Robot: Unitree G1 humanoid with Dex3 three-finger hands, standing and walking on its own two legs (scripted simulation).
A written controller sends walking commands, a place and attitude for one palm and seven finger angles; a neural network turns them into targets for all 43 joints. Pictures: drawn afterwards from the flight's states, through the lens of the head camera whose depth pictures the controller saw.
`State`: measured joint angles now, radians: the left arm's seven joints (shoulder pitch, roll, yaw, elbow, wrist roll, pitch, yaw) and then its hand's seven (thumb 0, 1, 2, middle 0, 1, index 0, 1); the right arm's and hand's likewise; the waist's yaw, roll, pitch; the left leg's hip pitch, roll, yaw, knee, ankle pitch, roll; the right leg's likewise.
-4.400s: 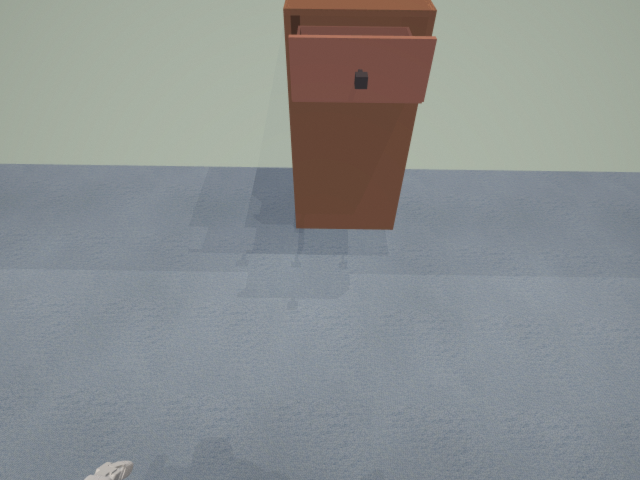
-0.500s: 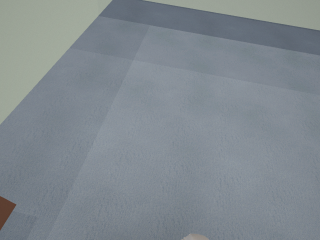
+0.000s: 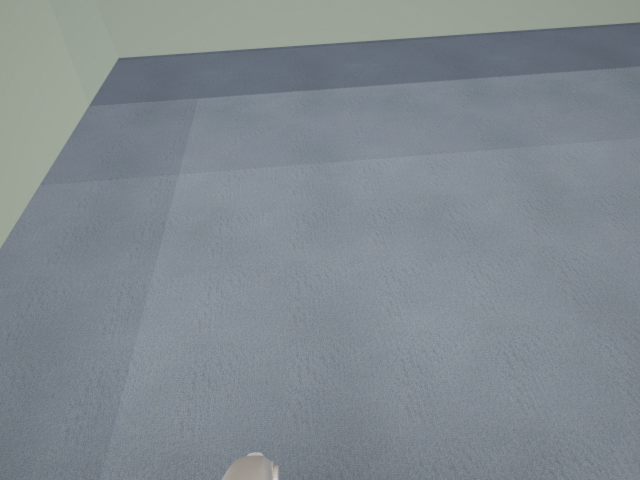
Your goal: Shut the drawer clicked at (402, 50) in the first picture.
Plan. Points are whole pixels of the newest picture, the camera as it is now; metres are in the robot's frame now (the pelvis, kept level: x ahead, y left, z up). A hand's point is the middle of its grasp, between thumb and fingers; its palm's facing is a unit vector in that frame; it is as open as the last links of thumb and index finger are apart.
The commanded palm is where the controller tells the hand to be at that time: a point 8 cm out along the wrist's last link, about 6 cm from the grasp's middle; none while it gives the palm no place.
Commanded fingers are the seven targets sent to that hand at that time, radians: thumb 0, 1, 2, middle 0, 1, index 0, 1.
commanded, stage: walk to a spot facing it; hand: left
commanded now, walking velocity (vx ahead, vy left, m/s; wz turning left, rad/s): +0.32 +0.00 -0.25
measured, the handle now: out of the picture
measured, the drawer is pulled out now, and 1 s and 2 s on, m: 0.16 0.16 0.16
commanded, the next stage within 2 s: turn to face it in 0.54 s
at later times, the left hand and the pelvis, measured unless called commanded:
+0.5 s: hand (175, 419) +0.24 +0.26 -0.18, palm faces -0.17 -0.97 -0.19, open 7.4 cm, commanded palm none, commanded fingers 0.00 0.90 0.90 -0.20 -0.30 -0.20 -0.30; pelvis +0.15 +0.07 +0.00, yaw -15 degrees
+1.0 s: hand (269, 338) +0.39 +0.13 -0.17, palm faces -0.32 -0.94 -0.14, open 7.4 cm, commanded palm none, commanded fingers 0.00 0.90 0.90 -0.20 -0.30 -0.20 -0.30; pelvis +0.21 +0.03 -0.02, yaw -16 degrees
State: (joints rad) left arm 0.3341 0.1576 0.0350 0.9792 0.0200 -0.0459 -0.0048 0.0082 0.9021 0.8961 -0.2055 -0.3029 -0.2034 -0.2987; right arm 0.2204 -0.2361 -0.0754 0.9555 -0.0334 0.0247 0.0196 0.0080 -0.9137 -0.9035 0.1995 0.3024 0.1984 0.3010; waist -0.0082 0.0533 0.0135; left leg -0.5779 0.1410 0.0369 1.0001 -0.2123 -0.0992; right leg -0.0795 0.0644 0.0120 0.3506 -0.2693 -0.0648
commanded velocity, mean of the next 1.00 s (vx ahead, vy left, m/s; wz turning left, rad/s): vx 0.06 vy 0.00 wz -0.10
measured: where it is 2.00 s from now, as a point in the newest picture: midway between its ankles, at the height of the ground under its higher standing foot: outside the picture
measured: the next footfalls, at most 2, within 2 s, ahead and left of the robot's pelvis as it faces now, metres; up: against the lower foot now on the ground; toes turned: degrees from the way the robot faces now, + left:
left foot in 0.22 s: +0.21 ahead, +0.15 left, +0.00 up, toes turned +2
right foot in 0.74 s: +0.22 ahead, -0.11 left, +0.00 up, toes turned -30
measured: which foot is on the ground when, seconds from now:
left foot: up 0.00-0.20, down 0.22-0.74, up 0.76-1.00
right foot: down 0.00-0.22, up 0.24-0.72, down 0.74-1.00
